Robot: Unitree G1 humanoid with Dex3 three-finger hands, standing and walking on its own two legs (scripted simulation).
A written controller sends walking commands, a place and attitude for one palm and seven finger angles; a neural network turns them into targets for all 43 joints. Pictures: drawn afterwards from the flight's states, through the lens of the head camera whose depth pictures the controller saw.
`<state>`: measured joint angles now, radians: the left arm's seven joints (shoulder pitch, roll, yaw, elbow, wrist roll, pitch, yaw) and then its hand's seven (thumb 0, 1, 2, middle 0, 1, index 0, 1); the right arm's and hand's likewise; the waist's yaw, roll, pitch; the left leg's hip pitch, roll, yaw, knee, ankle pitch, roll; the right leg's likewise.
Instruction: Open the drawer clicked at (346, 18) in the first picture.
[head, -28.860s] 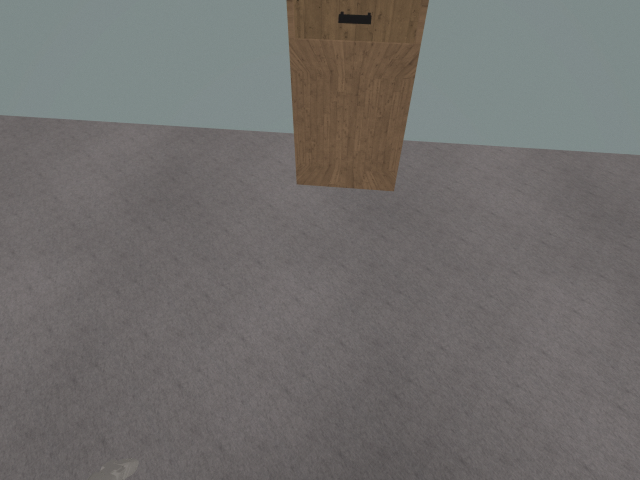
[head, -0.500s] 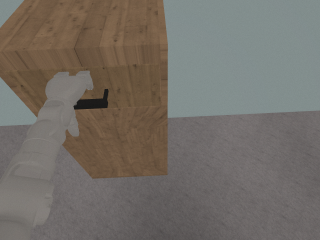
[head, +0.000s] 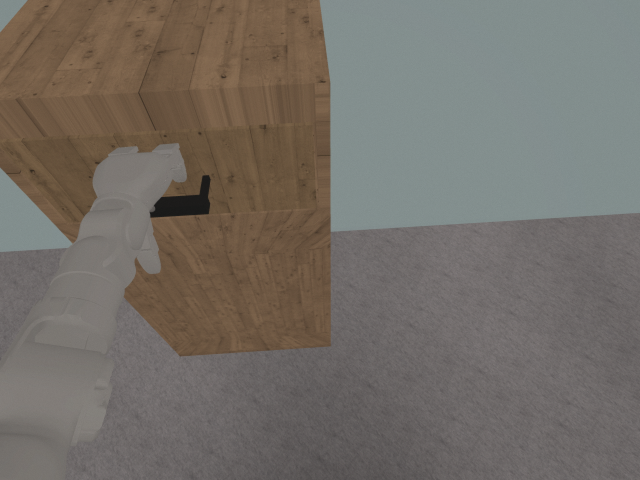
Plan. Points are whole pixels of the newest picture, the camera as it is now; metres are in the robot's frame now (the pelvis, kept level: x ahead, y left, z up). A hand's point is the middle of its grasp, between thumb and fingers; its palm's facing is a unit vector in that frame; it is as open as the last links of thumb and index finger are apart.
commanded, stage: lower the fingers behind the handle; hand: left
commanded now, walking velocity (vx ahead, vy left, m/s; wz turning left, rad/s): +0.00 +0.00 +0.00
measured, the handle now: (172, 195) +0.51 +0.22 +0.03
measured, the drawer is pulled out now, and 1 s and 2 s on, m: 0.00 0.00 0.00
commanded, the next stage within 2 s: lift the fingers back up to retry in 1.40 s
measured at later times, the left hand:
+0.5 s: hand (148, 213) +0.47 +0.24 +0.05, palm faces -0.08 -0.01 -1.00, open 13.7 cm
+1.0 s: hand (151, 215) +0.47 +0.24 +0.04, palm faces -0.03 +0.03 -1.00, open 13.8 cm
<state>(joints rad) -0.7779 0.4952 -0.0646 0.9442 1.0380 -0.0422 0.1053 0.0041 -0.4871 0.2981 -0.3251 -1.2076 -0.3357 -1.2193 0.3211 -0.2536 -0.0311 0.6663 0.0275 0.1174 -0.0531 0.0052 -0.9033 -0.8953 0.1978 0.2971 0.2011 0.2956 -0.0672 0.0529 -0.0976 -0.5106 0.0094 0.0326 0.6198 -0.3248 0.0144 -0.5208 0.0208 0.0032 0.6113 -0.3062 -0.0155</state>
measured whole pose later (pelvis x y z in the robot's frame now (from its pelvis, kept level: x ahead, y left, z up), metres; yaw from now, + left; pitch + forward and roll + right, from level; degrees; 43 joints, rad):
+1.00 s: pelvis -0.01 +0.01 -0.02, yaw +0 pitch +18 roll -1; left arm -0.87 0.49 -0.10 1.05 1.09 -0.01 0.27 0.00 -0.49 0.30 -0.26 -1.29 -0.32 -1.21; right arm 0.36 -0.25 -0.05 0.68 0.01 0.10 -0.03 0.00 -0.90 -0.90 0.20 0.30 0.20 0.30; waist -0.08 0.04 -0.14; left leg -0.72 0.01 0.02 0.79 -0.37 0.03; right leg -0.71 0.02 -0.01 0.74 -0.34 -0.01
